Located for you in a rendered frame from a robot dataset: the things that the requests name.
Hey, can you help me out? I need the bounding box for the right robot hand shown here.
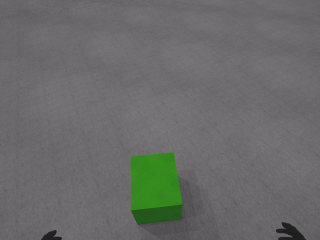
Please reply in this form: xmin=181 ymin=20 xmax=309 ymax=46
xmin=276 ymin=222 xmax=306 ymax=240

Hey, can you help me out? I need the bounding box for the carton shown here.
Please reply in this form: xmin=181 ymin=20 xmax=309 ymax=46
xmin=131 ymin=152 xmax=183 ymax=225

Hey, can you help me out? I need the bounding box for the left robot hand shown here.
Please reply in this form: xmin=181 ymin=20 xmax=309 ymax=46
xmin=41 ymin=230 xmax=62 ymax=240

